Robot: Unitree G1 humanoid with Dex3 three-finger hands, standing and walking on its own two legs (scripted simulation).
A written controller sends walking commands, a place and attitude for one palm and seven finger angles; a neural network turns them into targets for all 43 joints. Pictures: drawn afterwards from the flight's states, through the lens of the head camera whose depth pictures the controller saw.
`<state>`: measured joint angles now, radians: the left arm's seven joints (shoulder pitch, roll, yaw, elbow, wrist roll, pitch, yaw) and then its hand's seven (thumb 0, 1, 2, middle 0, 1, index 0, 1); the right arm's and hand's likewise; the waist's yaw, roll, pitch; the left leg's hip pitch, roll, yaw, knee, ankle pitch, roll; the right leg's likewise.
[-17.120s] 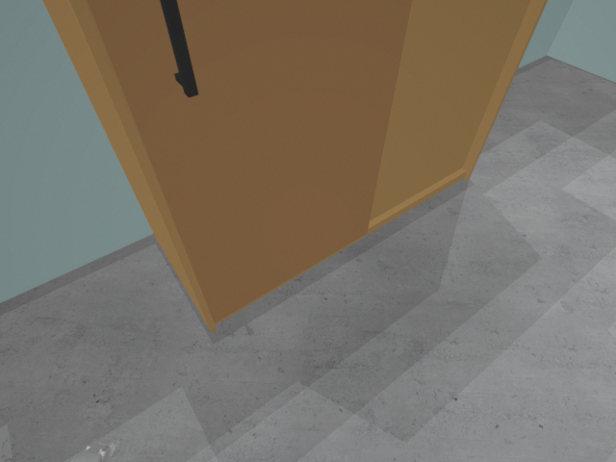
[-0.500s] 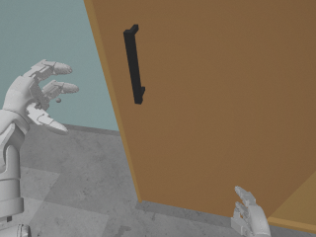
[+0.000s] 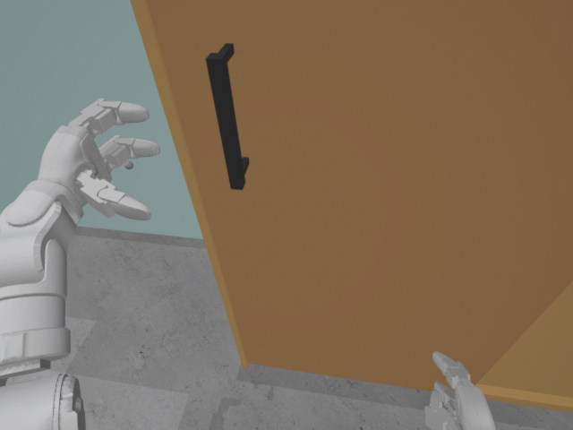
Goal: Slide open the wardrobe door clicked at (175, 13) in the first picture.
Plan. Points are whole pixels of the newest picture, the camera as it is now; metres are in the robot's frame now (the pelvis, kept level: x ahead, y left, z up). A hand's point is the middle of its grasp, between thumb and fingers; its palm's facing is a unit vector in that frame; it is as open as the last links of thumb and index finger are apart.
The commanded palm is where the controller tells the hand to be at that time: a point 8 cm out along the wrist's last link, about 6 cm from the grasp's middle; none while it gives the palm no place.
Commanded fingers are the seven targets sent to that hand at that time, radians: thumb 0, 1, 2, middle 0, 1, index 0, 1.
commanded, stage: move the hooked fingers beside the handle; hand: left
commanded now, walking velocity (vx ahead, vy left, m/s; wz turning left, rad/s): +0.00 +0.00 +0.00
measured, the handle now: (232, 122) +0.46 +0.11 +0.23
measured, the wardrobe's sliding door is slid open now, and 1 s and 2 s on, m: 0.00 0.00 0.00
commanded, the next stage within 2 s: feel for the door with the fingertips in 1.44 s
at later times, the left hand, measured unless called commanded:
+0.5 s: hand (165, 150) +0.39 +0.19 +0.23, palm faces -0.05 -1.00 -0.04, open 14.0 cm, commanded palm +0.37 +0.24 +0.24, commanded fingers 0.00 -0.50 0.30 -0.30 -1.20 -0.30 -1.20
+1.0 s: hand (181, 146) +0.41 +0.17 +0.23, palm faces -0.05 -1.00 -0.04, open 14.0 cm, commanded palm +0.37 +0.22 +0.24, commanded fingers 0.00 -0.50 0.30 -0.30 -1.20 -0.30 -1.20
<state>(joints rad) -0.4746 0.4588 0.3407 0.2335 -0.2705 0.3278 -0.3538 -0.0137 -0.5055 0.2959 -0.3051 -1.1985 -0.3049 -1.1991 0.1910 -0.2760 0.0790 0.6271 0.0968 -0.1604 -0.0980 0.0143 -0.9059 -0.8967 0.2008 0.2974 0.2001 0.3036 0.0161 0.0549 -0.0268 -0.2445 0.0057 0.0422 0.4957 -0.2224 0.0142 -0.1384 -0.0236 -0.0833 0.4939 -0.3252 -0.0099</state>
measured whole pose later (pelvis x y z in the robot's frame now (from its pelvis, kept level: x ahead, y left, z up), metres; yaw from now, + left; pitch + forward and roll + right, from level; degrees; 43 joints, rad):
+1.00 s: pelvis +0.01 -0.01 +0.00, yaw -1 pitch -1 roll +0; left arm -0.61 0.39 0.28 0.42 -0.23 0.28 -0.25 -0.01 -0.51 0.30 -0.30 -1.20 -0.30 -1.20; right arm 0.24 -0.28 0.05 0.65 0.09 -0.09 -0.10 0.01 -0.91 -0.90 0.20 0.30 0.20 0.30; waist -0.01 0.06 -0.04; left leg -0.23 0.02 0.05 0.48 -0.23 0.01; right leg -0.13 -0.01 -0.07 0.48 -0.33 -0.02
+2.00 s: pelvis +0.00 -0.01 +0.00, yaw -1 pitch -2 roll +0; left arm -0.58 0.29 0.22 0.28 -0.23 0.35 -0.15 -0.01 -0.51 0.30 -0.31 -1.20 -0.30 -1.20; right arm 0.18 -0.25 0.07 0.63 0.08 -0.05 -0.09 0.01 -0.91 -0.90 0.20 0.30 0.20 0.30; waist -0.01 0.05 -0.04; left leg -0.21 0.02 0.06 0.46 -0.22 0.01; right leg -0.12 -0.01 -0.06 0.47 -0.32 -0.02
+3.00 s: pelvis +0.01 -0.01 +0.00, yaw -1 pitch -2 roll +0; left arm -0.65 0.31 0.22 0.40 -0.21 0.30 -0.16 -0.01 -0.51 0.30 -0.31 -1.20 -0.30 -1.20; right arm 0.22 -0.27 0.04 0.64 0.09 -0.03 -0.09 0.01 -0.91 -0.90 0.20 0.30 0.20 0.30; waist -0.01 0.05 -0.04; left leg -0.21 0.02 0.06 0.45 -0.21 0.01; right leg -0.12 -0.01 -0.06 0.45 -0.31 -0.02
